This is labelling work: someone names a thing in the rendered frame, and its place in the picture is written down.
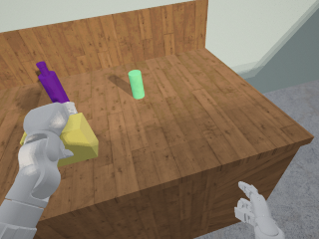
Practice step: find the table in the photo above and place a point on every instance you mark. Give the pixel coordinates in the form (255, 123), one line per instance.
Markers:
(168, 164)

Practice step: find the right robot hand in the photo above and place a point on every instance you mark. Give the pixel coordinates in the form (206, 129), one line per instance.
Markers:
(248, 211)

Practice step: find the left robot hand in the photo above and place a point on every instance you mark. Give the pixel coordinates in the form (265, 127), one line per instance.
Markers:
(52, 117)

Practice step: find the right robot forearm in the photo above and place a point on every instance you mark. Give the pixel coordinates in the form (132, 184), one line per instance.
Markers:
(266, 228)

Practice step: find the left robot forearm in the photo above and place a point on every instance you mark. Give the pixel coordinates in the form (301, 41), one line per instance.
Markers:
(37, 179)

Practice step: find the sponge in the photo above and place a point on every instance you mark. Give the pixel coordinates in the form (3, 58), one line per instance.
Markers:
(78, 137)

